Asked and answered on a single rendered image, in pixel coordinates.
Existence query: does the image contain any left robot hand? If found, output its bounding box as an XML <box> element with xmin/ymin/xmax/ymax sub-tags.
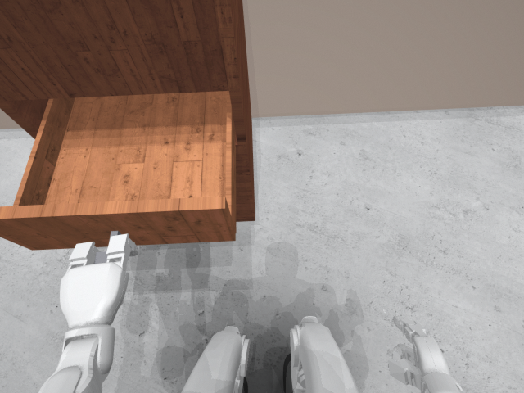
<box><xmin>60</xmin><ymin>233</ymin><xmax>138</xmax><ymax>329</ymax></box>

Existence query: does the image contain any right robot hand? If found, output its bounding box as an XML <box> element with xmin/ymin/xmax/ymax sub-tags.
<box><xmin>388</xmin><ymin>315</ymin><xmax>451</xmax><ymax>390</ymax></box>

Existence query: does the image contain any left robot thigh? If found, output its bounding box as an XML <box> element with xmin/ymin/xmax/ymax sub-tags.
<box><xmin>181</xmin><ymin>331</ymin><xmax>250</xmax><ymax>393</ymax></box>

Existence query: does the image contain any right robot thigh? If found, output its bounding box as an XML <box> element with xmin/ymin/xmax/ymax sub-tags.
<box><xmin>290</xmin><ymin>323</ymin><xmax>359</xmax><ymax>393</ymax></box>

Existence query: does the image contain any handle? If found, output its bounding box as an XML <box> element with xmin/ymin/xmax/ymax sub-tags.
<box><xmin>94</xmin><ymin>231</ymin><xmax>121</xmax><ymax>264</ymax></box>

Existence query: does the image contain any left robot forearm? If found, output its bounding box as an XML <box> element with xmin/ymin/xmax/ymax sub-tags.
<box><xmin>38</xmin><ymin>324</ymin><xmax>115</xmax><ymax>393</ymax></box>

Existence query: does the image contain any drawer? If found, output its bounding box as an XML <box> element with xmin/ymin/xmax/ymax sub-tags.
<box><xmin>0</xmin><ymin>91</ymin><xmax>236</xmax><ymax>251</ymax></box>

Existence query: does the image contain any cabinet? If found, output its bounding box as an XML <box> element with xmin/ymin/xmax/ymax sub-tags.
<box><xmin>0</xmin><ymin>0</ymin><xmax>255</xmax><ymax>222</ymax></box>

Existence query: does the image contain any robot thigh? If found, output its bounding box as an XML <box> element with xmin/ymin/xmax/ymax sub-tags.
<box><xmin>290</xmin><ymin>323</ymin><xmax>359</xmax><ymax>393</ymax></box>
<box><xmin>181</xmin><ymin>331</ymin><xmax>250</xmax><ymax>393</ymax></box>

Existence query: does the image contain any right robot forearm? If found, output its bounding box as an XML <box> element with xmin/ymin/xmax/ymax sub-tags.
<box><xmin>421</xmin><ymin>373</ymin><xmax>464</xmax><ymax>393</ymax></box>

